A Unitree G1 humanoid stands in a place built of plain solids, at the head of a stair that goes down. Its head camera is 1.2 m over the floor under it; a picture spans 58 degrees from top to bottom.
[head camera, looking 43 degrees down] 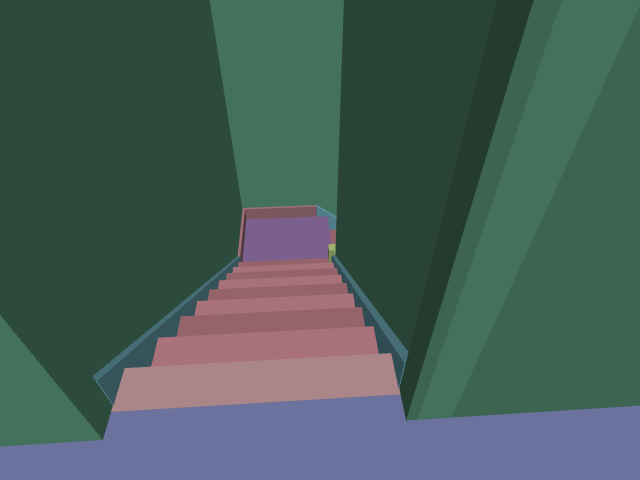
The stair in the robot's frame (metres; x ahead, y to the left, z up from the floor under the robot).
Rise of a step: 0.20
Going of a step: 0.25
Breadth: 0.83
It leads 4 degrees to the left of straight ahead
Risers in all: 9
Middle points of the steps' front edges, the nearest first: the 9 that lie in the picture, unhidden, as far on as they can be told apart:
0.73 0.19 0.00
0.98 0.20 -0.20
1.23 0.22 -0.40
1.48 0.24 -0.60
1.73 0.25 -0.80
1.98 0.27 -1.00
2.23 0.28 -1.20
2.48 0.30 -1.39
2.73 0.33 -1.59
